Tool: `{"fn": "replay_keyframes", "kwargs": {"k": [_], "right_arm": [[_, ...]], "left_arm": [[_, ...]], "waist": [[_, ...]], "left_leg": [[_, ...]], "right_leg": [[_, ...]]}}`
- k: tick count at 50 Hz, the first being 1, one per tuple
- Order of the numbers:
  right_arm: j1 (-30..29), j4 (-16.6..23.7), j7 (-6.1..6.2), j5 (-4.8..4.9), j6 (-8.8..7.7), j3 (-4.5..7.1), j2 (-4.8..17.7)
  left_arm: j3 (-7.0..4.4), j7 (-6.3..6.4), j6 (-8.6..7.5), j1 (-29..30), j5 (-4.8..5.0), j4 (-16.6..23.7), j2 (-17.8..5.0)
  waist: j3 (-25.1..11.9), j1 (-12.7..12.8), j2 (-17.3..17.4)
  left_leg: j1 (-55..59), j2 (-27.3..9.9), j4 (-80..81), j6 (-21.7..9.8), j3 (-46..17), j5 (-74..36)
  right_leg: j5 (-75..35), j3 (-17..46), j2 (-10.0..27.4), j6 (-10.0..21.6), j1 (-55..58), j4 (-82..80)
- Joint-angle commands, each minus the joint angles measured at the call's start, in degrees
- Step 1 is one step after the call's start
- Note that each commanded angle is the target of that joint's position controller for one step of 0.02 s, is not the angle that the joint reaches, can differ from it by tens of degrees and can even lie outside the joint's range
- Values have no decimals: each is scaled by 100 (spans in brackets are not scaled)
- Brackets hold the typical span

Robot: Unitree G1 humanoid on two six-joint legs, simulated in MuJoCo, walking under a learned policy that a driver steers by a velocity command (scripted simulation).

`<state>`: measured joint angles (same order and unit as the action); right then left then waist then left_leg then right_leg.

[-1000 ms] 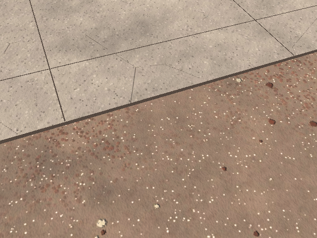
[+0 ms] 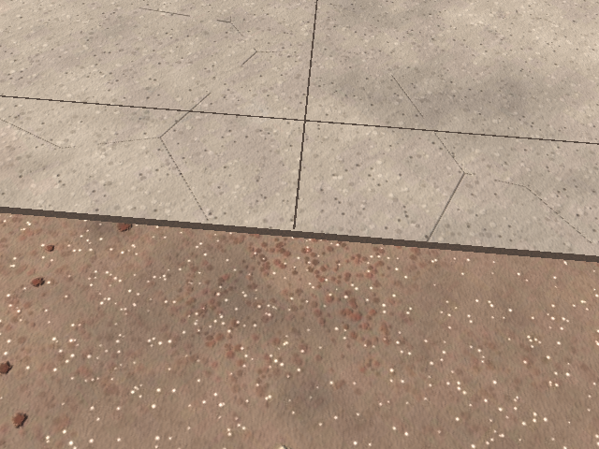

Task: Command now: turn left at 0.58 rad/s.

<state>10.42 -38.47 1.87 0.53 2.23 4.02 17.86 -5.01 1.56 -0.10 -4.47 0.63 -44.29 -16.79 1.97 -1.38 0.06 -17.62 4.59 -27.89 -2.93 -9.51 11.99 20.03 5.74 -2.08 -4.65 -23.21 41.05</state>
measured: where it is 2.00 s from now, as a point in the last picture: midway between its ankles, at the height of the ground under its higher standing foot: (286, 431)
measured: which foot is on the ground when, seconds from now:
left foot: down 0.00-0.10, up 0.12-0.42, down 0.44-1.00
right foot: up 0.00-0.08, down 0.10-1.00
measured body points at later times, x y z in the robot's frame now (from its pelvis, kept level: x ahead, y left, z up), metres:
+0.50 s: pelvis +0.00 +0.00 +0.00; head +0.03 +0.01 +0.44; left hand +0.08 +0.28 -0.13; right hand +0.19 -0.25 -0.11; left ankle -0.03 +0.12 -0.74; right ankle +0.02 -0.15 -0.74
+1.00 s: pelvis +0.01 +0.01 -0.01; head +0.01 +0.01 +0.44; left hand +0.02 +0.30 -0.14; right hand +0.15 -0.23 -0.13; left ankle -0.03 +0.12 -0.74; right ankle +0.02 -0.15 -0.74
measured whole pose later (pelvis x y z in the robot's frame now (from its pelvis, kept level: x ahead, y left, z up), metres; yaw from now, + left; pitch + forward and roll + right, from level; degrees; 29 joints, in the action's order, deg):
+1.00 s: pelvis +0.01 +0.01 -0.01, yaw +9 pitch -2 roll +0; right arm 12.3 -47.7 0.9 -0.4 0.4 1.7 14.2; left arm -2.0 2.0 0.2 -11.0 0.0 -58.4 -16.0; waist 1.8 1.0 -0.1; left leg -10.1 2.0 -28.7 -1.3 -2.4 17.0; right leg 16.3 1.7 3.2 -3.4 -10.2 27.9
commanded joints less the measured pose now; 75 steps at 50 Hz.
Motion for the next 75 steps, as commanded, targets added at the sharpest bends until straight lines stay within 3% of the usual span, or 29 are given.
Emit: {"fn": "replay_keyframes", "kwargs": {"k": [1, 4, 5, 6, 7, 8, 10, 16, 18, 20, 21, 22, 23, 24, 25, 26, 29, 47, 49, 52, 55, 58, 59, 60, 61, 62, 66, 69, 75], "right_arm": [[-116, 419, -8, 37, -8, 293, 1016], [-336, 533, 35, 129, 52, 254, 875], [-75, 537, 28, 45, 48, 168, 568], [133, 657, 15, 61, -8, 175, 535], [197, 546, 13, -57, -69, 306, 1024], [216, 410, 1, -5, -64, 397, 1206], [242, 261, 32, -26, 30, 353, 930], [-220, 444, -30, -18, 0, 42, 267], [-236, 420, -44, 15, -9, 45, 354], [97, 232, -57, 12, -17, 68, 379], [154, 186, -57, -25, -20, 75, 441], [171, 239, -17, -70, -18, 101, 683], [190, 291, 40, -125, 18, 163, 1083], [-114, 241, -39, -179, -16, 41, 650], [-283, 296, -112, -175, -76, -15, 380], [-180, 211, -133, -208, -120, -18, 365], [-75, 97, -134, -162, -229, -31, 445], [59, -561, -97, -114, -274, -83, 299], [205, -697, -60, -72, -234, -41, 401], [575, -810, -42, -3, -246, 75, 781], [514, -821, -30, 33, -416, 82, 726], [-195, -619, -50, 121, -399, 48, 605], [-282, -547, -70, 48, -426, -44, 280], [-381, -305, -60, 13, -500, -123, -19], [-325, -276, -35, 156, -592, -34, 274], [-123, -370, -73, 256, -671, -6, 384], [-289, -474, -211, 61, -781, 61, 376], [-595, -364, -289, 48, -725, -10, 71], [-1760, 39, -395, 117, -748, -146, -98]], "left_arm": [[-119, -71, -169, 59, 28, 383, -548], [-190, -126, -227, -461, -5, 216, -697], [-255, -97, -196, -540, -108, 247, -1055], [-296, -88, -138, -403, -255, 248, -1386], [-222, -86, -159, -269, -271, 368, -1068], [-130, -63, -166, -22, -218, 450, -781], [-50, -42, -150, 190, -51, 449, -591], [-9, -12, -32, -112, -81, 251, -710], [-38, -46, 13, -268, -54, 177, -880], [5, -69, 29, -234, 26, 118, -861], [50, -80, -1, -416, 59, 26, -760], [117, -114, -80, -593, -34, -17, -624], [195, -181, -179, -780, -236, 9, -422], [236, -160, -189, -633, -202, -14, -289], [205, -139, -169, -363, -200, -52, -512], [186, -124, -148, -226, -178, -89, -563], [181, -62, -57, -372, -135, -231, -576], [178, 61, -29, -591, -85, -1164, -598], [188, 75, -13, -680, -45, -1268, -521], [218, 34, -148, -322, 26, -1044, -394], [200, -116, -407, -329, 149, -965, -421], [133, -229, -535, -1506, 87, -1557, -391], [74, -229, -528, -2086, 15, -1764, -550], [-64, -242, -546, -2620, 15, -1798, -1218], [3, -288, -608, -2446, -81, -1719, -1154], [93, -272, -662, -2003, -48, -1556, -836], [259, -272, -623, -1787, -43, -1401, -360], [275, -181, -535, -2064, -69, -1437, -448], [259, -61, -476, -2367, -33, -1439, -633]], "waist": [[-733, 8, 955], [-822, 295, 767], [-995, 131, -186], [-699, -137, -1564], [-684, -1, -1213], [-578, -58, -824], [-372, -58, -695], [-561, 241, -1045], [-564, 344, -1143], [-511, 144, -1011], [-459, 109, -862], [-645, 191, -459], [-877, 439, 646], [-863, 438, 1005], [-627, 313, 666], [-528, 202, 584], [-211, 242, 577], [-190, 242, 83], [-223, 198, 247], [410, -42, 1036], [674, 76, 1141], [257, 726, 621], [30, 882, -35], [-120, 959, -1565], [95, 844, -1394], [480, 603, -902], [386, 476, -603], [283, 529, -530], [670, 744, -525]], "left_leg": [[1038, -1420, 464, -981, -1922, -1973], [553, -961, 8, -502, -1805, -1315], [-99, -469, -947, -175, -1147, 204], [-1317, 477, -1879, 179, -177, 2420], [-1457, 84, -3220, 451, -142, 2608], [-1395, -2, -3718, 532, -170, 2221], [-1518, -9, -3992, 726, -141, 1647], [-531, -380, -1834, 870, 566, 1395], [-82, -383, -1072, 844, 818, 1214], [589, -315, 301, 679, 976, 171], [1045, -344, 1012, 520, 878, -487], [1753, -809, 926, 334, 315, -1452], [2116, -1562, 482, -47, -379, -2867], [1233, -1671, 514, -463, -418, -2002], [1037, -1301, 573, -344, -226, -1104], [965, -1093, 596, -173, -90, -737], [691, -969, 602, -16, -11, -725], [707, -697, 534, 37, 283, -902], [705, -638, 708, -79, 232, 822], [507, -1570, 1665, -743, -1268, 3565], [523, -2089, 1857, -1021, -1835, 3000], [-437, -1276, 1053, -492, -457, 1772], [-979, -813, -125, -204, 191, 1270], [-1987, -117, -1941, 228, 1003, 1531], [-2559, -182, -3068, 207, 506, 2202], [-2943, -525, -3550, 92, 250, 1701], [-2834, -1037, -3132, 45, 659, 48], [-2711, -990, -2547, 268, 971, -418], [-1827, -685, -589, 312, 1281, -1506]], "right_leg": [[52, -12, -81, 74, 16, -625], [-1382, -24, 214, 330, 1288, -2211], [-2030, 886, 1296, 730, 1962, -2308], [-3335, 2166, 2230, 1730, 2070, -2343], [-3293, 2382, 2638, 2257, 1762, -2363], [-3051, 1821, 2263, 2089, 1585, -2299], [-2745, 1096, 1683, 1703, 1582, -2183], [-3277, 397, 1386, 1712, 1803, -2044], [-3375, 485, 1456, 1744, 1738, -1991], [-3208, 445, 1378, 1598, 1555, -1807], [-2902, 406, 1282, 1361, 1345, -1768], [-2312, 285, 1138, 963, 925, -1635], [-1064, -192, 664, 579, 548, -1203], [-411, -359, 564, 322, 1034, -1562], [-770, -412, 522, 187, 1202, -1564], [-1008, -465, 475, 156, 1184, -1516], [-1220, -419, 510, 186, 1212, -1568], [-1432, -427, 538, 159, 1438, -1717], [-291, -741, 273, 207, 1257, -1416], [642, -926, 105, 412, 20, -222], [1006, -483, 520, 832, -396, 196], [-601, -866, 189, 919, 1938, -1516], [-368, -79, 653, 949, 2715, -1858], [736, 2244, 1945, 1556, 3253, -2878], [1281, 3434, 2490, 2063, 3020, -3264], [1396, 3019, 2385, 2008, 2918, -3250], [-930, 1096, 1597, 1398, 2936, -3282], [-2483, 410, 1403, 1440, 2856, -3281], [-2451, -118, 1326, 1441, 2228, -3653]]}}
Velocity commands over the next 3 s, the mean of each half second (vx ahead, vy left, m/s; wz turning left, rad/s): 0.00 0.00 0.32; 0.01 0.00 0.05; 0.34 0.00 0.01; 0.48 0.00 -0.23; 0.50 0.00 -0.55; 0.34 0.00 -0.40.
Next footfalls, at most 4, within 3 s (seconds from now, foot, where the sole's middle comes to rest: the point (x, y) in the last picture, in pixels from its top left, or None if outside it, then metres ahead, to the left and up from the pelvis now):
0.10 right None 0.06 -0.14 -0.78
0.44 left None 0.01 0.12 -0.78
1.66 left None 0.42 0.16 -0.78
2.18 right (331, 335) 0.72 -0.09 -0.78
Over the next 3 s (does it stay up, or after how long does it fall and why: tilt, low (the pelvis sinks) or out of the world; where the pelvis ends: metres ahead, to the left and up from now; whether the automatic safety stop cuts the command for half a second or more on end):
stays up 0.96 -0.05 0.00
